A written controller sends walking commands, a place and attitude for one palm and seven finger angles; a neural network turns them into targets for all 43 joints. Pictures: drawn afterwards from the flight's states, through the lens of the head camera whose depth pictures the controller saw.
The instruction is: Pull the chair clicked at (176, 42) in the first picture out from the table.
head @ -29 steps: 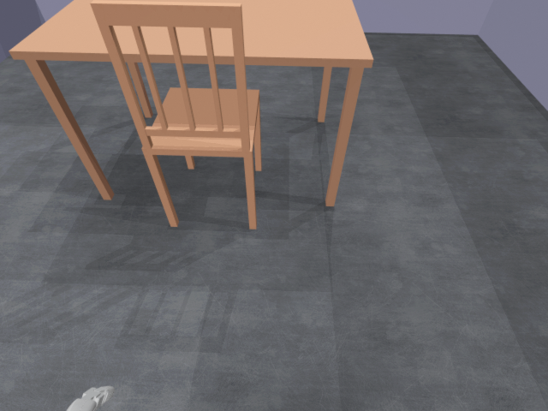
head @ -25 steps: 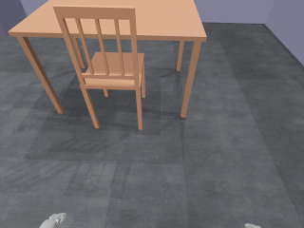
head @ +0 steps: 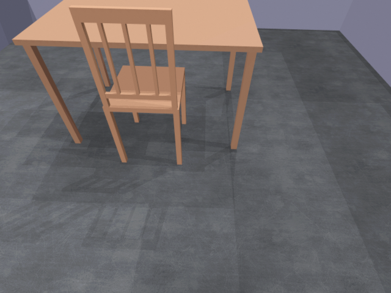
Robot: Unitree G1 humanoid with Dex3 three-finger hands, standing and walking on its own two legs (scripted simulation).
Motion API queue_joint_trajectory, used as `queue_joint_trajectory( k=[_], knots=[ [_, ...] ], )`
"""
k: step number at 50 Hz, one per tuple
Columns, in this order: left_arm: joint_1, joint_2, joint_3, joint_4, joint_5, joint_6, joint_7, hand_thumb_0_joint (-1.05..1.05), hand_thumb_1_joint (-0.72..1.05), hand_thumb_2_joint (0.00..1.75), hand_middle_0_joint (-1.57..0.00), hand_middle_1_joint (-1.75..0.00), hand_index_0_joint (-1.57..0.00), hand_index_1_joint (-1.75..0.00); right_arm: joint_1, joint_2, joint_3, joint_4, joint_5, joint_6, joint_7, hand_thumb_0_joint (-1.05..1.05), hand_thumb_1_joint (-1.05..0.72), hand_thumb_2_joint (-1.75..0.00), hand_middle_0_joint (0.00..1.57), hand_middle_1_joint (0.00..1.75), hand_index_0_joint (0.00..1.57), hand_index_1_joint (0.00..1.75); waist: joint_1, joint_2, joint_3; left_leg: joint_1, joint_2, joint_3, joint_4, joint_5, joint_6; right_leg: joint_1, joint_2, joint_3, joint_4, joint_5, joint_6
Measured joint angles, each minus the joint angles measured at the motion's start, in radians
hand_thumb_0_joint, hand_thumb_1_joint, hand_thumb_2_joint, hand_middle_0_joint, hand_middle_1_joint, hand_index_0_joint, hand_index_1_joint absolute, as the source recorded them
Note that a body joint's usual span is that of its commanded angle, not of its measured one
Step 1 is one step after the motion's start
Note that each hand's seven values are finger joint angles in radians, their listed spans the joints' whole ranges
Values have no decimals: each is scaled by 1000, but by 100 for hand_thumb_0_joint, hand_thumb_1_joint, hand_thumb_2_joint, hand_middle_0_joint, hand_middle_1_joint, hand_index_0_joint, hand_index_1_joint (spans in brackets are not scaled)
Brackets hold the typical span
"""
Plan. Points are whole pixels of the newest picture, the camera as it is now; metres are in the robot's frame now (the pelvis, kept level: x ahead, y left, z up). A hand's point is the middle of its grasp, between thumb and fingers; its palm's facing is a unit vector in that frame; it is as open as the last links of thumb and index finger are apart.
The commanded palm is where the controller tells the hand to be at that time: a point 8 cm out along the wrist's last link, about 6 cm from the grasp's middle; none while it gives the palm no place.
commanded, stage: stand and wait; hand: left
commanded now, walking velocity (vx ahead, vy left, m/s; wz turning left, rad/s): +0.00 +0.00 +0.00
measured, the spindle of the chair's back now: (131, 62) +1.02 +0.35 -0.06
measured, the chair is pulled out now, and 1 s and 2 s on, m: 0.00 0.00 0.00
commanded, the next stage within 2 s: look at it before walking up in 0.36 s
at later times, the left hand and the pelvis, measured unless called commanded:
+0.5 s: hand out of the picture +0.06 +0.24 -0.15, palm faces -0.03 -0.94 -0.33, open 7.4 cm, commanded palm none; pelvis -0.01 +0.00 +0.00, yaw +0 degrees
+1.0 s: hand out of the picture +0.07 +0.25 -0.15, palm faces -0.03 -0.94 -0.33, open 7.4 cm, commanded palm none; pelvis +0.00 +0.00 +0.00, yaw -1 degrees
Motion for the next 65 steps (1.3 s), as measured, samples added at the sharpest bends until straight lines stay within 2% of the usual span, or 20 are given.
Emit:
queue_joint_trajectory(
  k=[19, 55, 59, 62, 65],
  knots=[
    [-15, -7, -1, 30, 0, -9, 0, 1, 90, 90, -21, -30, -20, -30, 19, 13, 1, 46, 1, -5, 5, 0, -91, -90, 20, 30, 20, 30, -7, 0, -10, -4, 6, 3, -25, 30, -4, -6, 6, 3, -27, 33, -3],
    [-16, -3, 1, 37, 1, -15, 4, 1, 90, 90, -21, -30, -20, -30, -11, 11, 1, 44, 2, -11, 2, 0, -91, -90, 20, 30, 20, 30, -1, -4, -12, 18, 4, 9, -54, 34, 0, 16, 4, 9, -59, 40, 3],
    [11, -25, 3, 36, 6, -6, 7, 1, 90, 90, -21, -30, -20, -30, 20, 30, 1, 45, -6, 2, 3, 0, -91, -90, 20, 30, 20, 30, -3, -1, -35, -7, 5, 1, 7, -17, 4, 9, 4, 0, -27, 11, 4],
    [57, -52, 9, 26, 11, -3, 0, 1, 90, 90, -21, -30, -20, -30, 75, 57, -1, 45, -12, 15, 9, 0, -91, -90, 20, 30, 20, 30, -2, -1, -61, -53, 9, 2, 121, -150, 15, 8, 3, -17, -6, -24, 0],
    [112, -77, 18, 22, 13, -16, -2, 1, 90, 90, -21, -30, -20, -30, 130, 87, -7, 46, -12, 19, 17, 0, -91, -90, 20, 30, 20, 30, 2, -10, -67, -115, 18, 29, 258, -201, 24, 31, -7, -43, -11, -45, 2]
  ],
)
